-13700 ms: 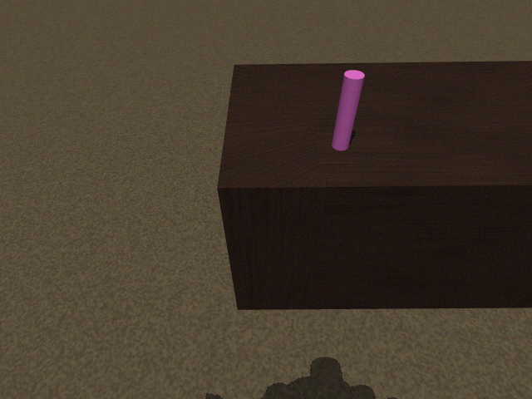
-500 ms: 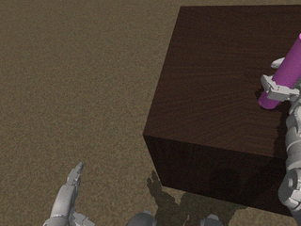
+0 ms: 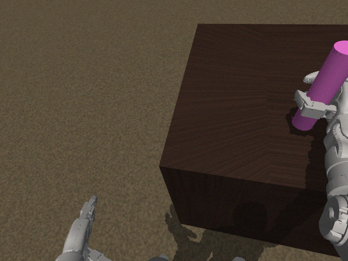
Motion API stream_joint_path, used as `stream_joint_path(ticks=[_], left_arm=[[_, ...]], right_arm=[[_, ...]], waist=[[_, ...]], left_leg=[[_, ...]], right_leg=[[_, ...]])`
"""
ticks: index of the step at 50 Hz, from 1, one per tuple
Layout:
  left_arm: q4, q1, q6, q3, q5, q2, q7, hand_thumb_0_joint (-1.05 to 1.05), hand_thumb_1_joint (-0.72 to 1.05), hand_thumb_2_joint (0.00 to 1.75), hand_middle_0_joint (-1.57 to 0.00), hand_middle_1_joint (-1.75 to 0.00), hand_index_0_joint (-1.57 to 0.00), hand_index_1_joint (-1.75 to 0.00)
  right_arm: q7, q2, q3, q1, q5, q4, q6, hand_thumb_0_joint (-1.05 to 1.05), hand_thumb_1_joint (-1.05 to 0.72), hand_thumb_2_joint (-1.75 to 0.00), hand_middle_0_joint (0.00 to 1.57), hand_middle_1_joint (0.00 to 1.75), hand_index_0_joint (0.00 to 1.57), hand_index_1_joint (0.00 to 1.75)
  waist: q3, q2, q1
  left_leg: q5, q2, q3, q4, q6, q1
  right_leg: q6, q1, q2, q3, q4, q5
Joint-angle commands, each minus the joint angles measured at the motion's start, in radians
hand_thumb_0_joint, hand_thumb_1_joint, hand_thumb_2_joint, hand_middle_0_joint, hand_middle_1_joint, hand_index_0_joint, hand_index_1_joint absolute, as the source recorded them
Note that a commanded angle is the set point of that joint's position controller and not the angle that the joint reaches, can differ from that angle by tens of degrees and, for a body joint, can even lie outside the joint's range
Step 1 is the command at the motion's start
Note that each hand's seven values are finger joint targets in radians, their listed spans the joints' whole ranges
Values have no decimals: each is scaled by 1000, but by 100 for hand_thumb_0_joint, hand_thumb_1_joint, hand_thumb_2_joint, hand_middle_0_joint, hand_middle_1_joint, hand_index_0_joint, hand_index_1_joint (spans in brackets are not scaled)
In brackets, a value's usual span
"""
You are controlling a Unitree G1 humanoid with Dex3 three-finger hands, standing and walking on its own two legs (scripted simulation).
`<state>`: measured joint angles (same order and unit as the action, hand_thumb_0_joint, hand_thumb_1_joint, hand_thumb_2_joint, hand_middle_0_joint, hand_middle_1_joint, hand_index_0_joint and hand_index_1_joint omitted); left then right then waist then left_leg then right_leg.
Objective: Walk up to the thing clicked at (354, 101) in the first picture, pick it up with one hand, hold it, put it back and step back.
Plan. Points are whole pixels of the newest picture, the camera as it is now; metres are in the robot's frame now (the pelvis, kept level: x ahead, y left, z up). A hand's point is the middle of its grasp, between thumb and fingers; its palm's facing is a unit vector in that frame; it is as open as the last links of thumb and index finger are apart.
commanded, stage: settle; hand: right
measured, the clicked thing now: (321, 92) +0.49 -0.22 +0.11
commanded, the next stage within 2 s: lift in 0.16 s
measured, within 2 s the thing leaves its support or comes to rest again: neither
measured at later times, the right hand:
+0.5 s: hand (312, 92) +0.48 -0.20 +0.12, palm faces +0.16 +0.99 -0.01, open 6.3 cm
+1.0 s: hand (332, 92) +0.40 -0.18 +0.20, palm faces +0.16 +0.99 -0.02, open 6.2 cm
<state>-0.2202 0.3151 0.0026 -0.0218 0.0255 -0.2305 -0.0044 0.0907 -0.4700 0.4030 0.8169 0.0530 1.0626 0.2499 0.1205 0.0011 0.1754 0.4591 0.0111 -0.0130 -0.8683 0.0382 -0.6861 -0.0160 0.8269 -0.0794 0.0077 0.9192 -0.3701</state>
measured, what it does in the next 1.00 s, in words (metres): stands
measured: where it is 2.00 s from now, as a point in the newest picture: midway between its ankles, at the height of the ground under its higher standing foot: outside the picture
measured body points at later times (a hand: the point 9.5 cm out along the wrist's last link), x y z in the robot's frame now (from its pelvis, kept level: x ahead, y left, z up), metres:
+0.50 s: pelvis +0.00 +0.00 +0.01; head +0.07 -0.02 +0.46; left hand +0.15 +0.26 -0.03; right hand +0.47 -0.25 +0.13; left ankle -0.03 +0.15 -0.69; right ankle +0.04 -0.13 -0.69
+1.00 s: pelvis +0.00 +0.01 +0.03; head +0.00 +0.02 +0.48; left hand +0.15 +0.26 -0.03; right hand +0.39 -0.23 +0.20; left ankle -0.03 +0.15 -0.69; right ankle +0.04 -0.13 -0.69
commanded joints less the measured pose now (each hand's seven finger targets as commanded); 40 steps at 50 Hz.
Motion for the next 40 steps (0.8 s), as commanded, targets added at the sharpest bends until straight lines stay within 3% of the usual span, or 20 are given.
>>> stream_joint_path(ticks=[1, 2, 4, 5, 8, 10, 14, 16, 20, 22, 26, 28, 29, 30, 32, 34, 36, 37, 38, 40], left_arm=[[99, 52, 60, -53, -5, -115, 6, 0, -55, 5, -5, -6, -5, -6], [92, 37, 63, -33, -19, -86, 1, 0, -55, 5, -6, -6, -6, -6], [247, -107, 77, -139, -13, -236, 30, 0, -55, 5, -6, -5, -6, -6], [239, -84, 77, -114, -5, -212, 26, 0, -54, 4, -5, -5, -5, -5], [39, 43, 67, -63, -22, -108, 12, 0, -55, 5, -5, -6, -5, -6], [281, -144, 90, -137, -18, -226, 35, 0, -55, 4, -6, -5, -5, -5], [65, 1, 81, -20, -26, -69, 10, 0, -54, 5, -6, -6, -6, -6], [224, -115, 95, -146, -14, -233, 38, 0, -52, 3, -5, -6, -6, -5], [-18, 3, 79, -29, -25, -68, 12, 0, -53, 4, -5, -6, -6, -6], [223, -165, 100, -173, -16, -265, 43, 0, -52, 3, -5, -6, -6, -5], [-59, 6, 80, -46, -34, -69, 24, 0, -54, 5, -5, -6, -5, -6], [254, -238, 109, -160, -28, -242, 54, 0, -53, 3, -5, -6, -6, -5], [101, -49, 93, -149, -14, -214, 53, 0, -53, 4, -5, -6, -6, -5], [-22, 82, 83, -58, -17, -90, 37, 0, -52, 4, -4, -6, -5, -5], [-78, 12, 89, 5, -41, -17, 31, 0, -53, 4, -5, -6, -5, -5], [229, -204, 116, -192, -32, -271, 68, 0, -53, 3, -5, -6, -6, -5], [-71, 136, 93, -48, -28, -58, 46, 0, -52, 3, -4, -6, -5, -5], [-79, 115, 100, -69, -42, -65, 44, 0, -53, 4, -5, -6, -5, -5], [-106, 21, 100, -21, -52, -25, 42, 0, -52, 3, -5, -6, -6, -5], [159, -169, 122, -156, -41, -213, 65, 0, -53, 3, -5, -6, -6, -5]], right_arm=[[16, -152, -45, 556, 39, -250, 84, 0, -62, -139, 141, 149, 143, 149], [25, -87, -58, 398, 44, -80, 61, 0, -59, -138, 138, 147, 139, 147], [-8, -437, 110, 683, 32, -472, 121, 0, -62, -136, 140, 146, 141, 146], [-7, -402, 73, 685, 20, -437, 113, 0, -61, -138, 142, 149, 143, 149], [22, -61, -60, 346, 55, -37, 45, 0, -64, -141, 139, 149, 140, 149], [-18, -456, 105, 782, 36, -591, 125, 0, -62, -141, 141, 150, 142, 150], [14, -63, -61, 352, 49, -35, 38, 0, -56, -137, 139, 147, 140, 147], [-24, -487, 117, 793, 34, -632, 125, 0, -59, -137, 141, 148, 142, 148], [8, -8, -78, 269, 59, 2, 15, 0, -59, -134, 139, 145, 140, 145], [-34, -481, 123, 788, 42, -700, 111, 0, -61, -137, 142, 148, 143, 148], [-3, 52, -116, 209, 72, -46, -19, 0, -56, -132, 137, 143, 138, 143], [-52, -455, 99, 821, 60, -747, 102, 0, -61, -136, 141, 147, 142, 147], [-48, -371, 49, 637, 43, -723, 72, 0, -60, -139, 145, 151, 146, 151], [-29, -121, -87, 444, 60, -556, 28, 0, -61, -137, 146, 150, 146, 150], [-10, 114, -158, 161, 93, -161, -50, 0, -59, -129, 137, 140, 138, 140], [-65, -431, 94, 726, 71, -863, 55, 0, -66, -135, 143, 146, 143, 146], [-36, -38, -134, 363, 86, -678, -22, 0, -65, -135, 145, 148, 146, 148], [-29, 84, -167, 173, 103, -466, -78, 0, -60, -132, 139, 144, 140, 144], [-37, 53, -112, 104, 113, -348, -103, 0, -62, -130, 139, 142, 140, 142], [-70, -293, 18, 595, 91, -1017, -29, 0, -69, -135, 145, 148, 145, 148]], waist=[[415, 164, 12], [329, 86, 8], [633, 192, -24], [663, 237, -29], [266, 58, 16], [690, 183, -25], [272, 42, -3], [728, 232, -52], [209, 30, -23], [755, 222, -68], [183, -29, -22], [807, 206, -104], [697, 236, -97], [467, 189, -73], [152, -31, -56], [731, 190, -119], [340, 173, -89], [197, 73, -74], [89, -14, -106], [578, 134, -129]], left_leg=[[-394, 39, 50, 118, -38, 29], [-388, 40, 53, 126, -32, 15], [-431, 31, 39, 115, -34, 98], [-439, 33, 40, 110, -38, 89], [-353, 40, 54, 154, -36, 14], [-456, 23, 25, 136, -26, 138], [-391, 33, 44, 169, -24, 48], [-505, 16, 18, 136, -26, 180], [-391, 33, 47, 188, -26, 54], [-490, 21, 25, 158, -29, 204], [-426, 30, 46, 219, -15, 114], [-528, 13, 20, 182, -24, 298], [-519, 26, 36, 176, -32, 234], [-495, 31, 51, 197, -32, 184], [-417, 34, 59, 245, -24, 163], [-548, 8, 28, 214, -23, 339], [-482, 22, 50, 241, -32, 231], [-438, 21, 50, 266, -26, 215], [-410, 15, 52, 292, -17, 240], [-510, 5, 31, 257, -21, 360]], right_leg=[[29, -487, 41, 1, -81, 348], [34, -444, 43, 0, -91, 335], [24, -582, 36, 2, -89, 408], [24, -634, 37, -2, -81, 444], [32, -436, 44, 0, -122, 302], [35, -605, 39, -6, -95, 398], [39, -434, 48, -9, -125, 318], [29, -643, 45, -16, -98, 453], [35, -432, 48, -14, -148, 328], [25, -688, 38, -11, -131, 463], [42, -450, 50, -20, -179, 329], [26, -732, 44, -24, -168, 483], [19, -767, 43, -19, -152, 534], [19, -703, 41, -17, -169, 524], [30, -517, 45, -20, -228, 386], [24, -768, 49, -34, -203, 511], [16, -686, 50, -38, -233, 465], [24, -612, 53, -40, -258, 384], [34, -522, 56, -45, -278, 322], [24, -739, 55, -45, -259, 436]])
